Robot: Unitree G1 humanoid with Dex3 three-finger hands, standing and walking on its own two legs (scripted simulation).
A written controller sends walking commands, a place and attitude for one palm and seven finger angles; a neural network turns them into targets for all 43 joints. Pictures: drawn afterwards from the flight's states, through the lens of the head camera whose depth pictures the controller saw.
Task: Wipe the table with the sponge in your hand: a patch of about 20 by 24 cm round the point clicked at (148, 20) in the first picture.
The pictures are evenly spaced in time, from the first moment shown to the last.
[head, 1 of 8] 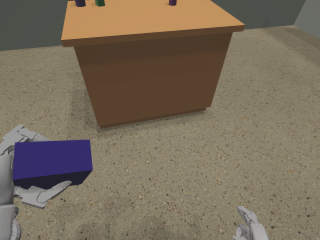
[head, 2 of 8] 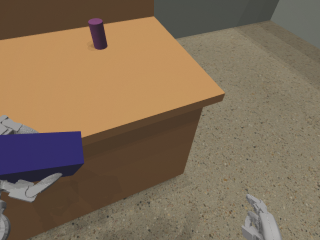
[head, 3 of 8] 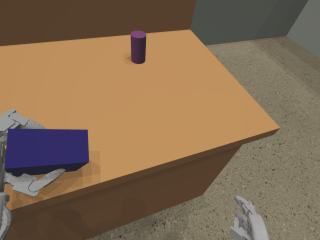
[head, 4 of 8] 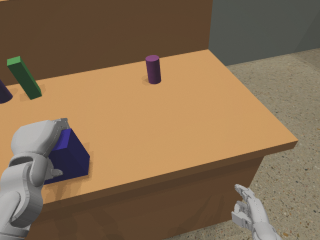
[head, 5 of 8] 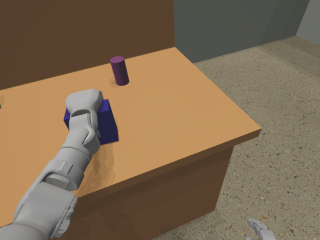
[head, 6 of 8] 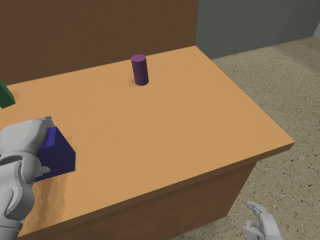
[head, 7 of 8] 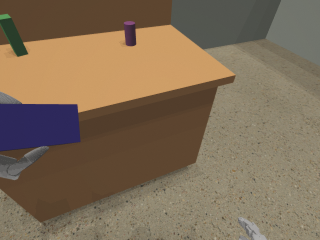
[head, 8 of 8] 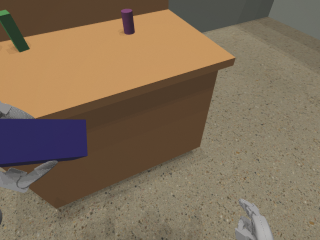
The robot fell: no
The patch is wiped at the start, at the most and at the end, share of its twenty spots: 0.00 1.00 1.00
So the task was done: yes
